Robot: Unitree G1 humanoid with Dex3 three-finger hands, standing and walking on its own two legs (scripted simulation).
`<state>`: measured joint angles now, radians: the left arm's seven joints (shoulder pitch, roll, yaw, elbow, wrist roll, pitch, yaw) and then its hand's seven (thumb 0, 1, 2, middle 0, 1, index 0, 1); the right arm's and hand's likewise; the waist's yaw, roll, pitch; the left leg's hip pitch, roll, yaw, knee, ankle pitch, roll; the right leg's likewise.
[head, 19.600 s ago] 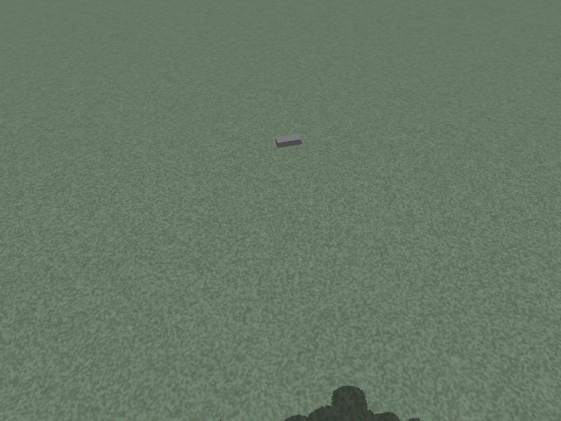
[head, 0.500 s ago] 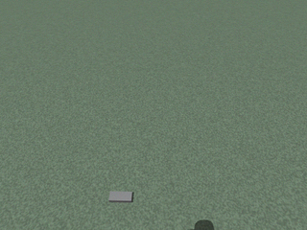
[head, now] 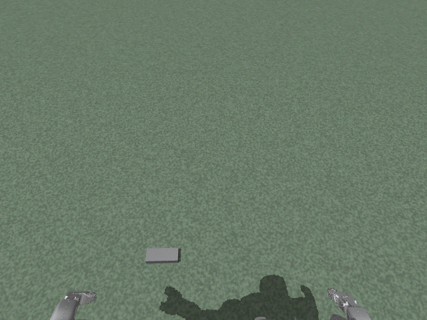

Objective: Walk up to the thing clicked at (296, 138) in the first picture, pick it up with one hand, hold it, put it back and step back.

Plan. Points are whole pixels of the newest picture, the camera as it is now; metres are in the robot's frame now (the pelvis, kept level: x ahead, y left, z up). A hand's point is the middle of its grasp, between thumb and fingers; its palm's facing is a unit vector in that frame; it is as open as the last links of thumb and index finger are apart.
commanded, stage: rise first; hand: left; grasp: from above
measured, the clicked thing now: (162, 255) +0.46 +0.22 -0.73
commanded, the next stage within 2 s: none
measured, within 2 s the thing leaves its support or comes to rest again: neither
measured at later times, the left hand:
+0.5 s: hand out of the picture +0.13 +0.26 -0.21, palm faces -0.18 -0.86 -0.48, open 14.3 cm
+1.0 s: hand (120, 293) +0.26 +0.29 -0.41, palm faces -0.43 -0.40 -0.81, open 14.0 cm
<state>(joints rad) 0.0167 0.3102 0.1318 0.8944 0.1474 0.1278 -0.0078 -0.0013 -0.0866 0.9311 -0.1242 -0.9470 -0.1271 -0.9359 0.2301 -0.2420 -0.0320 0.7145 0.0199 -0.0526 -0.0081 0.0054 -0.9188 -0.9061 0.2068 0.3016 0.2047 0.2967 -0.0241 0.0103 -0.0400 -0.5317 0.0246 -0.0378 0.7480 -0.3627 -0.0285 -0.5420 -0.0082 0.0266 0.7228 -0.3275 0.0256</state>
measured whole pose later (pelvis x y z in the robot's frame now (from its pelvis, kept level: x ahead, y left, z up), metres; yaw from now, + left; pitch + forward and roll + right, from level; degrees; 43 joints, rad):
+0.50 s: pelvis +0.00 +0.01 -0.08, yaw +0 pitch +20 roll -2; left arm 0.29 0.29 0.10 0.36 0.28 0.22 0.03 -0.01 -0.58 0.99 -0.10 -1.04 -0.08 -1.05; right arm 0.17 -0.22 -0.03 0.53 0.00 -0.14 -0.01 0.01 -0.95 -0.91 0.21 0.30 0.20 0.30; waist -0.02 0.01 -0.13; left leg -1.03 0.01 -0.07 1.26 -0.58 -0.02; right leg -1.02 -0.01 0.01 1.21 -0.54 0.04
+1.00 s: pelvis -0.06 +0.00 -0.27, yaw +0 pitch +34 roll -2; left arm -0.33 0.50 0.12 0.75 0.75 -0.11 0.12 -0.01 -0.53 0.97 -0.13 -1.02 -0.12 -1.03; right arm 0.06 -0.30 -0.07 0.67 -0.01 -0.16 0.04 0.01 -0.93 -0.91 0.21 0.30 0.20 0.30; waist -0.03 0.02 -0.14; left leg -1.84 -0.01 -0.09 1.96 -0.71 -0.06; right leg -1.85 0.01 0.02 1.93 -0.66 0.04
